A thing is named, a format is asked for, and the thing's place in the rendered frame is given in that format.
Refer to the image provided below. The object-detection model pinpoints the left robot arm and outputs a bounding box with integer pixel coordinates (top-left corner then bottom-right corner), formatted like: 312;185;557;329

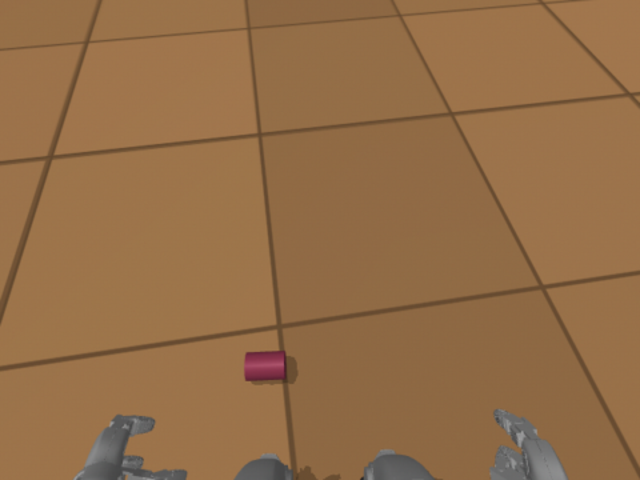
73;462;123;480

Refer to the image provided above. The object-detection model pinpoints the left robot hand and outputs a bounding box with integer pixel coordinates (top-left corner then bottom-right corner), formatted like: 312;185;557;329
83;414;187;480

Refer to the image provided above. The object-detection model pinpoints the can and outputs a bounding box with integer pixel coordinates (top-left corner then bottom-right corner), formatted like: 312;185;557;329
244;351;286;381

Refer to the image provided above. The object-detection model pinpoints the right robot hand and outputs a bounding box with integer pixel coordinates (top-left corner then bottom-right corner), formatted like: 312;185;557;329
489;409;569;480

